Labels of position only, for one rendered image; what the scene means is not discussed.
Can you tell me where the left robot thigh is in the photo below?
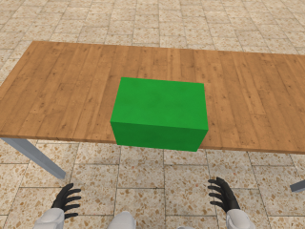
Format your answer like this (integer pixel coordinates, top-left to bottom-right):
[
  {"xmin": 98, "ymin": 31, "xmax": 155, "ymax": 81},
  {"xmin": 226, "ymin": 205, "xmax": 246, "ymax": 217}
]
[{"xmin": 107, "ymin": 213, "xmax": 136, "ymax": 229}]

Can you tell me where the left robot hand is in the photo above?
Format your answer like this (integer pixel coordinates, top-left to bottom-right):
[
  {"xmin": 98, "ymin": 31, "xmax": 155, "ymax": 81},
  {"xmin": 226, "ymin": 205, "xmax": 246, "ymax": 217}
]
[{"xmin": 51, "ymin": 183, "xmax": 81, "ymax": 219}]

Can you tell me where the table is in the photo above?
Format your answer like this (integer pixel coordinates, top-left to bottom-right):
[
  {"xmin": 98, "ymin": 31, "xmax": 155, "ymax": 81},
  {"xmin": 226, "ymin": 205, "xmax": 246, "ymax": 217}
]
[{"xmin": 0, "ymin": 40, "xmax": 305, "ymax": 193}]

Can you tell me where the right robot hand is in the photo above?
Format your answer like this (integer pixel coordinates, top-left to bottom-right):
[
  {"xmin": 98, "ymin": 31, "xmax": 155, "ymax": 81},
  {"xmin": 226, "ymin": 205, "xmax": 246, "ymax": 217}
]
[{"xmin": 207, "ymin": 177, "xmax": 241, "ymax": 214}]

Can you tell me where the right robot forearm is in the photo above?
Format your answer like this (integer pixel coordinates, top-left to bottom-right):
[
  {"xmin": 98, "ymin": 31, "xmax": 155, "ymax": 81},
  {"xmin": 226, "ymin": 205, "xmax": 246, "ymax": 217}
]
[{"xmin": 226, "ymin": 209, "xmax": 255, "ymax": 229}]

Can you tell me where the left robot forearm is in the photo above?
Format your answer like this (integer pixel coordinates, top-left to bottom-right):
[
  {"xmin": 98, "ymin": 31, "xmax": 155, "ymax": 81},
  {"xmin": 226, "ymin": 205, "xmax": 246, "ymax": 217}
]
[{"xmin": 32, "ymin": 207, "xmax": 65, "ymax": 229}]

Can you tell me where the carton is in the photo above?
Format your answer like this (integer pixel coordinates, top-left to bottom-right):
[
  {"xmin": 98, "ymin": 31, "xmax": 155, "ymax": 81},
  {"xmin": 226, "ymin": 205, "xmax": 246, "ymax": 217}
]
[{"xmin": 110, "ymin": 76, "xmax": 209, "ymax": 152}]

